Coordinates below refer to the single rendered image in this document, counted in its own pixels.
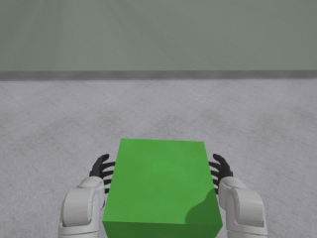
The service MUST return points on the left robot hand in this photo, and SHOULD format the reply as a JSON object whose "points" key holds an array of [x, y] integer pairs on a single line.
{"points": [[99, 167]]}

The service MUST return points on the carton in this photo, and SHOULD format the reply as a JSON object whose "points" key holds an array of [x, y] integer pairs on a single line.
{"points": [[161, 189]]}

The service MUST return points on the robot right forearm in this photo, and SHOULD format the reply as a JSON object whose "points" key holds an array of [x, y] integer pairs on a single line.
{"points": [[245, 216]]}

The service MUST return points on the robot left forearm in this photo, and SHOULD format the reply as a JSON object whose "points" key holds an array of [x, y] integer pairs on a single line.
{"points": [[80, 209]]}

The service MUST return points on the right robot hand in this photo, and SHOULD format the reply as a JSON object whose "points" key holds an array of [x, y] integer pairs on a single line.
{"points": [[223, 168]]}

